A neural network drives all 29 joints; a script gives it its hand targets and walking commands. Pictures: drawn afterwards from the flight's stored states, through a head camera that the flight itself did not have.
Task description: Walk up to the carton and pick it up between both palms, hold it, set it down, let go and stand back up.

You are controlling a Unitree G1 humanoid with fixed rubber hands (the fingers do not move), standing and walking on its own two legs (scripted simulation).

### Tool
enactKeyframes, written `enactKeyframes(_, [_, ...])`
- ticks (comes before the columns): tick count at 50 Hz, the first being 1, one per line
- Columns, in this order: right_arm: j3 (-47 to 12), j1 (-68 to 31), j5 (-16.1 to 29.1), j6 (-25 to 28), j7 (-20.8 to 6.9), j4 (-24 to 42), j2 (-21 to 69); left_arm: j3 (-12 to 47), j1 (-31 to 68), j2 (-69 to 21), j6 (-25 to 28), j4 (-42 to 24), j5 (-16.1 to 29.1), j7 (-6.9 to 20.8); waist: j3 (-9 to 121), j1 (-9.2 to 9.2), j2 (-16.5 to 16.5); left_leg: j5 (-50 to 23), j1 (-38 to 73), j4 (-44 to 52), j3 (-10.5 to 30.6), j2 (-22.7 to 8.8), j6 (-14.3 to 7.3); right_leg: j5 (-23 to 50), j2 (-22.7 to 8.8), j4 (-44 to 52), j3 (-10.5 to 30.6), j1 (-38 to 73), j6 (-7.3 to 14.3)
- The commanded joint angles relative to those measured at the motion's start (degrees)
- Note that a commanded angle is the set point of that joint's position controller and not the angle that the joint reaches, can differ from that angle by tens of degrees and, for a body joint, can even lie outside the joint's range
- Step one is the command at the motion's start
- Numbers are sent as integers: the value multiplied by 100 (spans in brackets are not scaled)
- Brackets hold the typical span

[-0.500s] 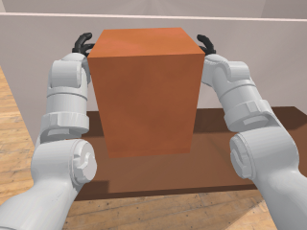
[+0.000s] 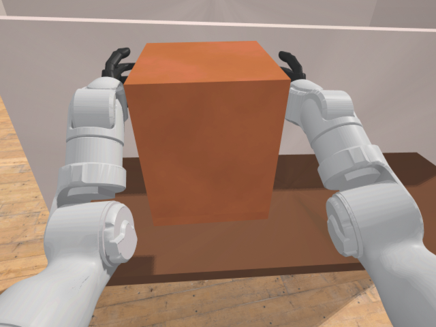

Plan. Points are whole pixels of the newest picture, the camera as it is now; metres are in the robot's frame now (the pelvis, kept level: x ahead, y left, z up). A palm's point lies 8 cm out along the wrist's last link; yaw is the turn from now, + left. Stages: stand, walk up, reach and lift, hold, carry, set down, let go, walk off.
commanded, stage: hold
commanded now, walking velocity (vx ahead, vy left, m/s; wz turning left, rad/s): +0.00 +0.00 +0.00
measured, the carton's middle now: (206, 130) +0.37 +0.00 +0.27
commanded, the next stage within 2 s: none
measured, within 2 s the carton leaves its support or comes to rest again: neither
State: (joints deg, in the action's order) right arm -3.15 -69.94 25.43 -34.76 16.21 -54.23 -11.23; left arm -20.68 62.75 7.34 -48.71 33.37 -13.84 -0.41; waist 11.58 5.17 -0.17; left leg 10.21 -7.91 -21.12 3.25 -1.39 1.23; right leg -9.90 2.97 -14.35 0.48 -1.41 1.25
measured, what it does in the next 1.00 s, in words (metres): stands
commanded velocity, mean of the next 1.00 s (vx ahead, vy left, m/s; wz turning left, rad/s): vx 0.00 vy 0.00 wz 0.00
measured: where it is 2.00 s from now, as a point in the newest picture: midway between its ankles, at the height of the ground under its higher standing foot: outside the picture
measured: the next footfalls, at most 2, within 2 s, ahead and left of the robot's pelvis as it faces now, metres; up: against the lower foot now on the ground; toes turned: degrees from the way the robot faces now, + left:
none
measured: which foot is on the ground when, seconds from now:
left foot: down 0.00-1.00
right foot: down 0.00-1.00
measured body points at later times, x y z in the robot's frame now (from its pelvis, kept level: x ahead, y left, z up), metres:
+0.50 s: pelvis +0.00 +0.00 +0.00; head -0.10 +0.02 +0.44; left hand +0.39 +0.15 +0.33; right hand +0.38 -0.15 +0.33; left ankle +0.02 +0.13 -0.75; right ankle -0.02 -0.11 -0.75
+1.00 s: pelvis +0.00 +0.00 +0.00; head -0.10 +0.02 +0.44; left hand +0.39 +0.15 +0.33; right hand +0.38 -0.15 +0.33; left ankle +0.02 +0.13 -0.75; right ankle -0.02 -0.11 -0.75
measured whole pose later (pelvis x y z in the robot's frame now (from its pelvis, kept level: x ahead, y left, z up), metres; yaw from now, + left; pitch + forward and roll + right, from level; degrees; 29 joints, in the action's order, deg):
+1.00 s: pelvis +0.00 +0.00 +0.00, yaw +0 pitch -3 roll -1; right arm -3.1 -69.5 25.6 -35.3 16.5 -53.6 -11.3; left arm -20.6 62.3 7.1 -48.4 33.1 -13.7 -0.6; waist 11.6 5.4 -0.4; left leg 10.5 -7.8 -21.2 3.6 -1.1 1.1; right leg -10.1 3.0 -14.4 1.0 -1.2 1.2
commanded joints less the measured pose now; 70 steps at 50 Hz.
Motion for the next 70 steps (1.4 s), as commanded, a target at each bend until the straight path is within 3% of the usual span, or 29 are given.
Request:
enactKeyframes(1, [-579,-4242,827,39,-695,1773,3433,1674,3641,-3529,308,-504,895,778,1203,31,-259,-1224,663,75,-116,287,177,1181,119,108,81,19,-342])
enactKeyframes(4, [-529,-4259,765,25,-690,1677,3388,1540,3616,-3435,290,-350,807,774,1013,-33,-176,-971,625,162,-129,272,104,939,86,156,99,-113,-367])
enactKeyframes(7, [-446,-4330,684,20,-724,1513,3425,1503,3640,-3447,294,-117,756,786,873,23,-130,-670,461,224,-114,259,95,669,91,207,73,-169,-321])
enactKeyframes(9, [-538,-4228,757,55,-719,1611,3499,1581,3617,-3474,348,-367,857,804,1158,-4,-145,-972,533,163,-142,301,91,1027,90,122,105,-25,-338])
enactKeyframes(11, [-520,-4029,759,19,-678,1590,3469,1639,3637,-3473,355,-508,845,787,1207,92,-237,-1346,697,60,-110,284,159,1397,97,77,110,-27,-328])
enactKeyframes(14, [-593,-4230,820,15,-655,1724,3433,1532,3647,-3359,331,-370,792,857,1228,40,-100,-1045,598,120,-139,308,93,1230,72,120,113,64,-425])
enactKeyframes(18, [-709,-4168,918,41,-634,1985,3514,1675,3502,-3487,332,-557,880,802,1347,35,-192,-1468,734,40,-111,300,120,1646,115,39,96,120,-395])
enactKeyframes(22, [-636,-4324,837,18,-662,1970,3446,1697,3684,-3565,269,-660,878,761,1212,6,-226,-1185,670,114,-74,248,152,1003,185,106,43,-65,-320])
enactKeyframes(25, [-454,-4172,671,-29,-729,1513,3369,1553,3556,-3514,272,-293,785,732,924,19,-198,-793,538,231,-81,228,135,689,168,163,68,-169,-293])
enactKeyframes(31, [-454,-4061,759,5,-740,1416,3387,1641,3623,-3530,329,-293,843,775,1006,85,-283,-1016,565,156,-89,245,162,1021,124,135,88,-57,-299])
enactKeyframes(34, [-593,-4239,859,21,-704,1713,3480,1528,3579,-3460,342,-323,824,790,1170,-10,-166,-1201,559,119,-111,299,119,1302,94,100,118,63,-356])
enactKeyframes(43, [-515,-4181,751,16,-683,1592,3390,1574,3527,-3469,302,-314,762,818,1022,17,-204,-1157,651,129,-104,265,158,1063,147,134,61,-35,-339])
enactKeyframes(45, [-611,-4268,817,49,-686,1780,3498,1741,3703,-3522,343,-540,892,801,1295,92,-212,-1162,701,81,-92,290,127,1179,103,121,121,-56,-342])
enactKeyframes(48, [-667,-4288,915,52,-671,1978,3515,1771,3605,-3627,345,-555,973,748,1359,28,-227,-1548,713,34,-32,263,180,1524,155,30,69,60,-339])
enactKeyframes(50, [-528,-3960,790,-40,-669,1511,3298,1583,3452,-3433,297,-367,776,803,863,54,-228,-1141,605,158,-123,271,169,1134,118,155,100,-37,-347])
enactKeyframes(52, [-513,-4103,782,-13,-718,1609,3393,1636,3623,-3517,306,-450,828,802,1021,25,-271,-853,515,222,-98,242,143,842,116,141,119,0,-304])
enactKeyframes(54, [-515,-4199,768,3,-749,1640,3491,1765,3802,-3629,337,-628,925,751,1236,91,-379,-1032,590,175,-53,239,191,944,131,113,103,-18,-275])
enactKeyframes(55, [-547,-4341,793,15,-749,1738,3505,1686,3804,-3596,335,-478,905,744,1296,0,-263,-965,532,136,-99,255,154,878,118,127,115,-7,-287])
enactKeyframes(59, [-653,-4177,795,45,-681,1771,3506,1560,3450,-3454,323,-311,804,786,1195,-8,-104,-1233,589,98,-131,305,90,1383,70,87,138,126,-365])
enactKeyframes(62, [-627,-4236,850,16,-675,1694,3502,1448,3560,-3364,325,-342,755,799,1099,-126,-95,-1021,513,206,-129,268,71,1125,104,91,112,84,-377])
enactKeyframes(63, [-589,-4294,833,22,-691,1741,3435,1536,3566,-3443,308,-326,815,797,1014,-37,-185,-1002,533,216,-128,270,111,1052,118,133,117,2,-346])
enactKeyframes(65, [-560,-4305,773,24,-716,1673,3523,1552,3680,-3444,325,-342,784,794,1069,-49,-159,-950,513,174,-107,260,86,932,104,150,136,-33,-329])
enactKeyframes(67, [-573,-4322,756,43,-683,1828,3555,1499,3626,-3425,338,-345,822,802,1273,-38,-47,-1057,577,125,-117,294,73,1210,94,126,151,65,-351])
enactKeyframes(69, [-568,-4130,792,11,-658,1743,3432,1648,3561,-3434,317,-393,834,806,1173,64,-194,-1194,659,108,-137,300,131,1310,91,112,123,19,-360])
enactKeyframes(70, [-650,-4192,853,14,-638,1833,3514,1625,3532,-3434,317,-391,834,837,1199,-2,-144,-1231,658,68,-105,304,94,1404,82,104,150,93,-380])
